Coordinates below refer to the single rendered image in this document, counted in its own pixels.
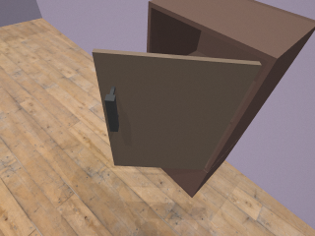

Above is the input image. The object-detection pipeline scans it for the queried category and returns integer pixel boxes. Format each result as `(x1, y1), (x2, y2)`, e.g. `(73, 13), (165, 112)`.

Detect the handle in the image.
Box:
(104, 86), (119, 132)

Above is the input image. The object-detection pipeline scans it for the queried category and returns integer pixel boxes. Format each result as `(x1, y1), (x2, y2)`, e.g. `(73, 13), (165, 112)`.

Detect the cupboard door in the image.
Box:
(92, 48), (262, 170)

